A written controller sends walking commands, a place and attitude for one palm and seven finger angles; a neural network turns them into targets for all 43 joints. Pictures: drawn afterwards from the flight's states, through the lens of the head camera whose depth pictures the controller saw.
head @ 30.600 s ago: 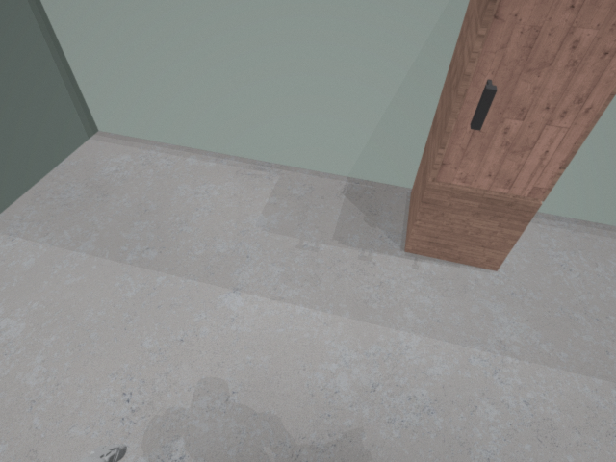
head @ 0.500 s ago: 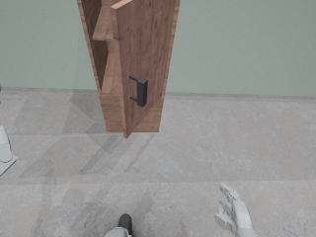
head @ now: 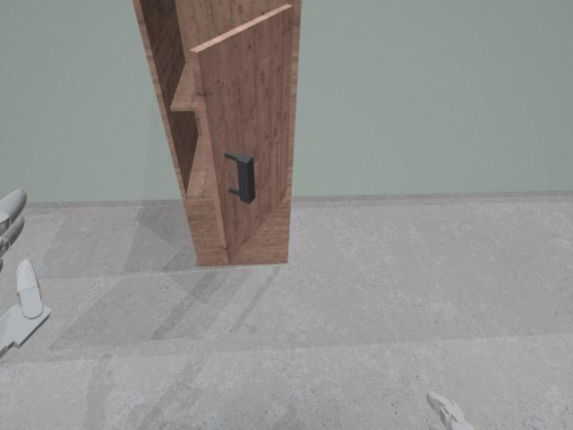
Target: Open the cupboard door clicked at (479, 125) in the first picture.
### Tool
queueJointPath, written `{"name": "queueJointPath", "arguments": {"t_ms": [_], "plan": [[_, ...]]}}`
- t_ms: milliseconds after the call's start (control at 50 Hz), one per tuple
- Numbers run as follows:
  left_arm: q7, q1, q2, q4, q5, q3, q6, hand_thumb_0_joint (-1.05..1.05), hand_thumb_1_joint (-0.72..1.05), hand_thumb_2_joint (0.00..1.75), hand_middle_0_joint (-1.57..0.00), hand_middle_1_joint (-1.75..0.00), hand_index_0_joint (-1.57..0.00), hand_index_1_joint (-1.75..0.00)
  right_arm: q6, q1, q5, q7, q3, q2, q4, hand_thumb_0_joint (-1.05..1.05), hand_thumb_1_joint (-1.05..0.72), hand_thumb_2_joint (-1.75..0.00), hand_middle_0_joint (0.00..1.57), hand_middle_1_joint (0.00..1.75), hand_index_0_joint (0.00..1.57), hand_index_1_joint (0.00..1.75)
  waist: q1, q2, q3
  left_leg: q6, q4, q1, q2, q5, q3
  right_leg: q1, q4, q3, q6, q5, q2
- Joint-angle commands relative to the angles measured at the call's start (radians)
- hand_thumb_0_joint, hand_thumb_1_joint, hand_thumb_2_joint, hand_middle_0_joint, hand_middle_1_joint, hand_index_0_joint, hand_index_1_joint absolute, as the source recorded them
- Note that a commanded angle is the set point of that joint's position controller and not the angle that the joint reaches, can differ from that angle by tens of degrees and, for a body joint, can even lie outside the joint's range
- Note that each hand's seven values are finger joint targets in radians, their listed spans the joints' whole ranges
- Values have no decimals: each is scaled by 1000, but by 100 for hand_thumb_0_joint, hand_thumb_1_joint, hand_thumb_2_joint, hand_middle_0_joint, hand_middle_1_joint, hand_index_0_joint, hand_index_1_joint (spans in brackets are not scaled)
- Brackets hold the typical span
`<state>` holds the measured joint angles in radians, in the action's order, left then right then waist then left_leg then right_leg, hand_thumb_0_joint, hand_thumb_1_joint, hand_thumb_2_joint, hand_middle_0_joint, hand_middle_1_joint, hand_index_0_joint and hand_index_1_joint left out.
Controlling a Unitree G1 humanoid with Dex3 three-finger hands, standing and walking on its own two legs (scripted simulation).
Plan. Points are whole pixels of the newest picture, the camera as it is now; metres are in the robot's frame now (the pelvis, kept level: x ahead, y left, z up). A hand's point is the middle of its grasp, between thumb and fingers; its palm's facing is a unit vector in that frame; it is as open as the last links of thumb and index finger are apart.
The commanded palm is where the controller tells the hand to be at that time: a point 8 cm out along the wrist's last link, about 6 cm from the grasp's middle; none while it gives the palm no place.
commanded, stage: stop stepping back and stand still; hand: left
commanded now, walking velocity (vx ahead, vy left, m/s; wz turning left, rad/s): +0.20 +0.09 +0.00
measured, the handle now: (238, 176) +0.66 +0.13 -0.03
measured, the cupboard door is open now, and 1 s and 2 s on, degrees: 57 57 57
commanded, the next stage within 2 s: let the arm hang, fingers relaxed in 1.10 s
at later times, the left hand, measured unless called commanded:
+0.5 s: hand (2, 293) +0.21 +0.29 +0.18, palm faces +0.39 -0.77 -0.50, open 7.4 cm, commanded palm +0.15 +0.33 +0.18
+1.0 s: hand out of the picture +0.18 +0.32 +0.16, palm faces +0.41 -0.78 -0.46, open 7.4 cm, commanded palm +0.12 +0.35 +0.18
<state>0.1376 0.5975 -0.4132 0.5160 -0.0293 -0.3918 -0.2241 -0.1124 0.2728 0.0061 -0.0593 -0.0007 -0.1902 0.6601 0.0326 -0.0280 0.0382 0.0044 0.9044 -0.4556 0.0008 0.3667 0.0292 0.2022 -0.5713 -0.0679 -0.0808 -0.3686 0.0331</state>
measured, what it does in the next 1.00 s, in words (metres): steps on the spot: left foot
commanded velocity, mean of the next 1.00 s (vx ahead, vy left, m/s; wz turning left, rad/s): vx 0.01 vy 0.01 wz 0.00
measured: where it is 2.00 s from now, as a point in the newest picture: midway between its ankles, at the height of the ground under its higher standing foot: outside the picture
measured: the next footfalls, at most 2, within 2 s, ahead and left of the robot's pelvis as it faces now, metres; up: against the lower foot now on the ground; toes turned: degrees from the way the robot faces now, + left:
left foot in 0.22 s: +0.08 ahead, +0.15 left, +0.00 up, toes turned +7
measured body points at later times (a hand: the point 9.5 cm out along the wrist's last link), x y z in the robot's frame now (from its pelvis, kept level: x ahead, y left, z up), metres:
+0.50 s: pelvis +0.01 +0.03 +0.00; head +0.03 +0.04 +0.45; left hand +0.18 +0.33 +0.20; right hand +0.19 -0.18 -0.08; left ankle +0.04 +0.15 -0.73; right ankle -0.04 -0.07 -0.73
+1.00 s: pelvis -0.02 +0.05 +0.01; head +0.00 +0.06 +0.46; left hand +0.15 +0.36 +0.19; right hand +0.15 -0.19 -0.07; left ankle +0.04 +0.15 -0.73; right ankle -0.04 -0.07 -0.73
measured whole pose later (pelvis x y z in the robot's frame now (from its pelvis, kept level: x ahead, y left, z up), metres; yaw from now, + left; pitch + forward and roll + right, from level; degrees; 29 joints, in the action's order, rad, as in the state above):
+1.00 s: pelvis -0.02 +0.05 +0.01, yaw +1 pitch +0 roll -1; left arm 0.15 0.57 -0.40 0.45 -0.05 -0.41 -0.19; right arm -0.11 0.21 0.00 -0.08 -0.01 -0.20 0.62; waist 0.01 0.01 -0.02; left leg 0.03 0.44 -0.30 0.04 0.14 0.09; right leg 0.16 -0.38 -0.06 0.00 -0.23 0.01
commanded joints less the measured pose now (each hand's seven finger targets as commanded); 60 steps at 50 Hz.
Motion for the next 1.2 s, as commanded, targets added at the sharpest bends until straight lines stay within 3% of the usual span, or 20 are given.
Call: {"name": "queueJointPath", "arguments": {"t_ms": [0, 40, 100, 140, 180, 220, 240, 280, 300, 340, 380, 440, 460, 520, 640, 680, 780, 960, 1160, 1180], "plan": [[34, -62, -199, 111, -2, -198, -95, 0, 90, 90, -20, -30, -20, -30, -47, -96, 1, -7, 47, -118, -144, 0, -90, -90, 20, 30, 20, 30, -4, 27, -52, -13, 127, -211, 58, -54, -43, -59, 317, 359, -111, 224, -327], [31, -107, -164, 28, 6, -158, -96, 0, 90, 90, -20, -30, -20, -30, -45, -94, -1, -16, 40, -110, -139, 0, -90, -90, 20, 30, 20, 30, -6, -19, -44, 2, -42, -96, 58, -87, 9, -21, 280, 232, -77, 291, -276], [36, -153, -136, -15, 7, -103, -80, 0, 90, 90, -20, -30, -20, -30, -61, -120, -4, -29, 41, -114, -145, 0, -90, -90, 20, 30, 20, 30, -32, -95, -47, 21, -249, 94, 26, -116, 74, 34, 274, 191, -44, 213, -251], [40, -145, -134, 30, 2, -91, -68, 0, 90, 90, -20, -30, -20, -30, -69, -116, 1, -29, 49, -126, -149, 0, -90, -90, 20, 30, 20, 30, -35, -91, -20, 27, -400, 219, 9, -164, 92, 34, 238, 171, -15, 181, -223], [37, -132, -142, 103, -5, -92, -64, 0, 90, 90, -20, -30, -20, -30, -71, -120, -1, -31, 58, -148, -162, 0, -90, -90, 20, 30, 20, 30, -32, -11, 7, 52, -501, 323, 71, -197, 3, 51, 135, 141, 36, 206, -176], [40, -152, -175, 213, -4, -126, -73, 0, 90, 90, -20, -30, -20, -30, -65, -128, -5, -26, 58, -162, -186, 0, -90, -90, 20, 30, 20, 30, -36, 114, 70, 114, -478, 407, 194, -415, -155, 108, 0, 82, 99, 229, -79], [41, -144, -186, 225, -2, -140, -73, 0, 90, 90, -20, -30, -20, -30, -67, -127, -9, -23, 56, -158, -188, 0, -90, -90, 20, 30, 20, 30, -42, 113, 82, 118, -463, 407, 214, -536, -161, 97, -12, 65, 106, 200, -59], [36, -128, -228, 283, 6, -178, -74, 0, 90, 90, -20, -30, -20, -30, -74, -124, 6, -21, 40, -134, -174, 0, -90, -90, 20, 30, 20, 30, -39, 257, 79, 97, -489, 366, 194, -588, -124, 83, -21, 29, 91, 106, -55], [37, -117, -211, 282, 5, -171, -71, 0, 90, 90, -20, -30, -20, -30, -77, -131, 2, -17, 37, -129, -178, 0, -90, -90, 20, 30, 20, 30, -40, 252, 54, 86, -509, 311, 201, -529, -119, 50, -2, 19, 89, 49, -50], [41, -76, -198, 259, 0, -179, -66, 0, 90, 90, -20, -30, -20, -30, -77, -129, -7, -14, 36, -133, -182, 0, -90, -90, 20, 30, 20, 30, -37, 197, 50, 63, -465, 271, 170, -488, -72, -10, 92, 42, 81, 205, -58], [40, -11, -186, 205, -12, -188, -59, 0, 90, 90, -20, -30, -20, -30, -66, -120, -11, -8, 41, -127, -187, 0, -90, -90, 20, 30, 20, 30, -25, 99, 88, 22, -396, 253, 107, -466, -13, -61, 127, 119, 61, 445, -99], [36, 15, -162, 141, -27, -181, -45, 0, 90, 90, -20, -30, -20, -30, -39, -120, -14, -4, 41, -119, -186, 0, -90, -90, 20, 30, 20, 30, -13, 7, 111, 1, -369, 260, 79, -444, 17, -73, 146, 156, 53, 610, -140], [34, 13, -161, 122, -29, -180, -40, 0, 90, 90, -20, -30, -20, -30, -32, -124, -13, -5, 39, -120, -186, 0, -90, -90, 20, 30, 20, 30, -14, 3, 109, 2, -388, 270, 81, -444, 14, -65, 150, 146, 60, 593, -132], [26, 3, -153, 114, -30, -156, -28, 0, 90, 90, -20, -30, -20, -30, -23, -138, -14, -13, 37, -127, -194, 0, -90, -90, 20, 30, 20, 30, -20, 76, 95, 9, -445, 306, 108, -493, -9, -30, 147, 98, 79, 463, -91], [25, -68, -161, 181, -23, -126, -23, 0, 90, 90, -20, -30, -20, -30, -38, -161, -9, -27, 30, -133, -209, 0, -90, -90, 20, 30, 20, 30, -30, 107, 56, 17, -529, 282, 116, -304, -38, -9, 188, 77, 88, 249, -65], [33, -84, -192, 213, -19, -150, -25, 0, 90, 90, -20, -30, -20, -30, -44, -166, -4, -32, 30, -135, -207, 0, -90, -90, 20, 30, 20, 30, -32, 125, 56, 16, -547, 262, 109, -232, -44, -22, 203, 78, 86, 212, -68], [39, -51, -178, 202, -20, -152, -29, 0, 90, 90, -20, -30, -20, -30, -52, -160, -1, -31, 35, -140, -206, 0, -90, -90, 20, 30, 20, 30, -30, 148, 46, 7, -554, 256, 92, -187, -46, -16, 233, 82, 79, 180, -69], [32, -53, -141, 111, -21, -118, -24, 0, 90, 90, -20, -30, -20, -30, -48, -156, -5, -28, 39, -142, -194, 0, -90, -90, 20, 30, 20, 30, -26, 90, 1, 4, -575, 246, 90, -110, -47, 23, 284, 87, 82, 120, -59], [37, -67, -163, 169, -15, -130, -24, 0, 90, 90, -20, -30, -20, -30, -54, -155, 0, -31, 36, -137, -200, 0, -90, -90, 20, 30, 20, 30, -32, 111, 40, 6, -577, 272, 85, -144, -43, -3, 271, 80, 83, 157, -52], [-90, -153, 49, -651, 42, 329, 84, 0, 90, 90, -20, -30, -20, -30, -128, -191, -11, 63, 71, -274, 70, 0, -90, -90, 20, 30, 20, 30, 25, 118, -40, 13, -440, 195, 139, -362, -90, 159, 110, 14, 64, 170, -97]]}}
